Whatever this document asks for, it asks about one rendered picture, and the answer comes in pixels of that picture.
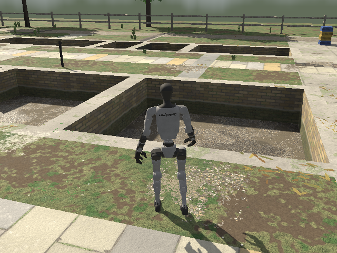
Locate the robot left upper arm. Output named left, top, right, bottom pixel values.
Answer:
left=142, top=106, right=156, bottom=137

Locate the right robot thigh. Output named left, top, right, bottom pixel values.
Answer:
left=176, top=147, right=186, bottom=180

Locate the left robot forearm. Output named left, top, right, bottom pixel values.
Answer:
left=136, top=128, right=147, bottom=152

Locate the robot right upper arm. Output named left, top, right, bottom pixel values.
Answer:
left=178, top=105, right=193, bottom=133

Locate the left robot hand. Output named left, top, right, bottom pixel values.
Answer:
left=135, top=151, right=147, bottom=164

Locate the right robot hand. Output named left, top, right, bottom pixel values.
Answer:
left=184, top=138, right=196, bottom=147

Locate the right robot forearm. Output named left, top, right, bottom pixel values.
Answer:
left=187, top=125, right=195, bottom=141

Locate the right robot foot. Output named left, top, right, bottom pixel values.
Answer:
left=180, top=205, right=188, bottom=215

